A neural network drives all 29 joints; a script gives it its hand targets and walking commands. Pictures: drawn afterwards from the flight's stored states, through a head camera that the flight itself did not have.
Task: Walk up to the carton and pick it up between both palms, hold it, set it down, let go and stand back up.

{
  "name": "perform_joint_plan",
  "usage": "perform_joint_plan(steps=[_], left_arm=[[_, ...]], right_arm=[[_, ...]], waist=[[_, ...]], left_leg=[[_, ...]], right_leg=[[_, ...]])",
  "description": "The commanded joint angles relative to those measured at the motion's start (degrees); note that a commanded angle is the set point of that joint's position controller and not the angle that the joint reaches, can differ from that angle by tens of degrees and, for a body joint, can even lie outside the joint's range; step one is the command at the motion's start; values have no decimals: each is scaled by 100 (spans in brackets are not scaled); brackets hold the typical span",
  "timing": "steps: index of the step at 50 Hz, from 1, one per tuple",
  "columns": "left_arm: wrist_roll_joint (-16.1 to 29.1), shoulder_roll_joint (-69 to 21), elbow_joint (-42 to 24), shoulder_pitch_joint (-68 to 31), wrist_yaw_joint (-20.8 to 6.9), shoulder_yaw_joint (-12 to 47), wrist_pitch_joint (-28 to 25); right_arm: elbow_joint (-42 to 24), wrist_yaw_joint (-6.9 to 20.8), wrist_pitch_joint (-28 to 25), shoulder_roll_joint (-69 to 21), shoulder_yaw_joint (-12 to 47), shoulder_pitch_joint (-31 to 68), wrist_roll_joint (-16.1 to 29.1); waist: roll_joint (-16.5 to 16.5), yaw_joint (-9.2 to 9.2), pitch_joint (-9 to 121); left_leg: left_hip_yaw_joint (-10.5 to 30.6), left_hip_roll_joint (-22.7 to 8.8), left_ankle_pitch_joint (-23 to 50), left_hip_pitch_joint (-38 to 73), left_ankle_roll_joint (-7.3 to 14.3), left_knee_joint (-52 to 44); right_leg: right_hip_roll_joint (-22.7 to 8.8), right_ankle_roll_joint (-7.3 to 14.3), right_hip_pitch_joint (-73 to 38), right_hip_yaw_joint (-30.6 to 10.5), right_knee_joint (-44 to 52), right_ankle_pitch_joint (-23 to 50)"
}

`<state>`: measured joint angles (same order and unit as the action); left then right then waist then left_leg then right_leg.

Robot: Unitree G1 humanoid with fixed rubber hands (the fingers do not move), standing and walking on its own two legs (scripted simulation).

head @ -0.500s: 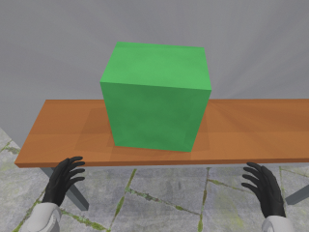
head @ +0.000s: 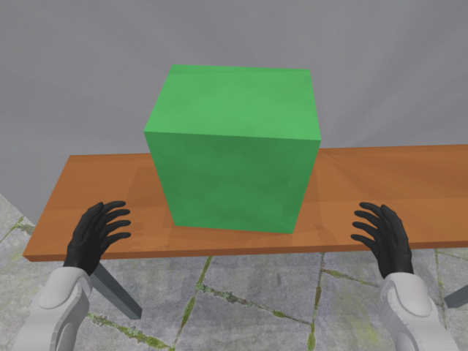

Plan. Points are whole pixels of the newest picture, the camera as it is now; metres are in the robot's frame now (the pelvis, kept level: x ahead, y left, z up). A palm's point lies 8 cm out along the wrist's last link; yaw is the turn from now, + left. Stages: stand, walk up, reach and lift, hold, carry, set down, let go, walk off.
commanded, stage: reach and lift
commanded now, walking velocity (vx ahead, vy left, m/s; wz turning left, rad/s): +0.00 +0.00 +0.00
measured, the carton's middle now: (236, 154) +0.50 +0.02 +0.04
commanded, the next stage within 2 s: none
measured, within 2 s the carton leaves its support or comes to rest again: neither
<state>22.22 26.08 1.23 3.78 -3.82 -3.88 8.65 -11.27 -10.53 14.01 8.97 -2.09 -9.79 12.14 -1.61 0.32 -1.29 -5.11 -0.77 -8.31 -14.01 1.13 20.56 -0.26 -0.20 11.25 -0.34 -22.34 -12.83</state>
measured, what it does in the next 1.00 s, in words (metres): stands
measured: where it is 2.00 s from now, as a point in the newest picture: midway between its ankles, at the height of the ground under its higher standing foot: outside the picture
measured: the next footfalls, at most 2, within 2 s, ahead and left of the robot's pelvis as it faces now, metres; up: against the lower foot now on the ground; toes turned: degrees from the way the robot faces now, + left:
none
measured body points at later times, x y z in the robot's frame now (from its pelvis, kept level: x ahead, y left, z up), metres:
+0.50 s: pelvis +0.00 +0.00 +0.00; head +0.03 +0.01 +0.45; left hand +0.33 +0.27 +0.10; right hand +0.32 -0.20 +0.12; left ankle +0.03 +0.11 -0.75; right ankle -0.01 -0.12 -0.75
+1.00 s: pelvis +0.00 +0.00 +0.00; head +0.03 +0.02 +0.45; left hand +0.40 +0.27 +0.14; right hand +0.40 -0.20 +0.14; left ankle +0.03 +0.11 -0.75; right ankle -0.01 -0.12 -0.75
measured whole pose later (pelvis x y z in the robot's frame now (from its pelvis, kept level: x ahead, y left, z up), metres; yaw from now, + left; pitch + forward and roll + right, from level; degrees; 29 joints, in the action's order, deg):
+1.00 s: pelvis +0.00 +0.00 +0.00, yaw +0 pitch +2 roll +0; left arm 17.4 26.1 26.5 -36.0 -5.7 -9.3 24.0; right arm 17.3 -10.3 21.9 16.3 -3.2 30.8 16.3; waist -2.4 0.3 -1.2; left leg -5.1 -0.8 -8.0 -14.0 0.7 20.3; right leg -0.3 -0.2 11.3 -0.4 -22.0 -12.5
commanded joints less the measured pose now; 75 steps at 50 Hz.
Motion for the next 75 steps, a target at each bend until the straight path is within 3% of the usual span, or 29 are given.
perform_joint_plan(steps=[1,9,11,14,19,23,28,31,39,45,48,53,60,66,70,73,75], left_arm=[[-107,1696,-710,-1624,-149,-1043,309],[-309,1533,-1188,-1692,-276,-1315,603],[-341,1571,-1131,-1877,-322,-1370,689],[-351,1640,-1071,-2259,-340,-1395,806],[-220,1806,-984,-3129,-267,-1277,915],[-183,1874,-95,-3929,-232,-1137,1065],[-177,1868,735,-4933,-190,-835,1200],[-232,1885,882,-5550,-132,-717,1226],[-471,1846,1185,-6118,-61,-756,1453],[-478,1897,1463,-6683,-83,-691,1525],[-491,1957,1745,-7109,-70,-637,1471],[-325,2021,2406,-7848,-59,-328,1267],[-225,1981,3480,-8796,-28,114,945],[-230,1855,4644,-9363,-39,476,780],[-132,1840,4792,-9739,8,661,553],[-80,1995,5279,-10195,105,654,428],[64,1957,5485,-10427,110,861,316]], right_arm=[[-959,-117,51,935,-357,958,476],[-1218,-207,-48,1252,-146,1122,709],[-1156,-222,-4,1343,-171,1269,731],[-1024,-203,97,1444,-257,1633,773],[-673,-95,339,1550,-493,2349,767],[110,-35,603,1584,-742,3133,601],[1070,22,781,1673,-899,3986,494],[1409,27,698,1741,-1018,4593,470],[1969,4,545,1962,-1016,5321,499],[2418,0,542,2094,-897,5985,539],[2723,36,562,2071,-898,6409,561],[3228,65,543,2089,-930,7125,444],[4304,97,457,2092,-945,8040,352],[5442,147,409,2160,-795,8756,380],[5631,181,215,2211,-796,9097,371],[5979,207,191,2243,-793,9510,364],[6087,221,144,2277,-779,9767,394]], waist=[[309,333,1569],[302,295,2007],[247,258,2100],[279,211,2024],[371,22,1932],[291,-129,1759],[318,-318,1852],[408,-469,2179],[534,-506,2814],[378,-594,3023],[349,-595,3151],[146,-755,3317],[360,-913,3454],[488,-973,3135],[603,-941,3530],[482,-834,3651],[480,-901,3622]], left_leg=[[360,-66,917,1651,-190,-117],[249,91,2744,2101,-332,177],[237,99,2767,2178,-319,195],[249,78,2532,2100,-322,157],[317,-12,1651,1891,-293,2],[399,-94,602,1566,-183,-185],[512,-164,-61,1450,-140,-277],[564,-179,93,1553,-191,-198],[460,-62,1277,2018,-281,85],[371,11,1615,1973,-276,188],[355,23,1468,1798,-229,176],[397,10,1151,1604,-172,173],[481,-11,1048,1554,-190,231],[532,-54,970,1583,-257,236],[524,-65,1471,1802,-347,412],[518,-75,1261,1573,-286,404],[543,-89,1282,1546,-294,416]], right_leg=[[6,33,-438,-400,575,1194],[154,-130,-830,-294,419,3122],[150,-151,-842,-285,415,3218],[160,-113,-749,-282,460,2944],[156,17,-507,-293,541,1847],[114,86,-240,-325,602,979],[122,108,-151,-301,571,604],[150,84,-93,-212,498,865],[280,-13,-155,24,429,1805],[275,-111,-156,101,404,2222],[247,-113,-68,116,386,2187],[223,-133,119,148,405,1995],[206,-60,481,245,434,1806],[211,10,648,305,500,1585],[287,12,739,375,452,1847],[288,34,888,376,445,1684],[282,42,964,387,438,1710]])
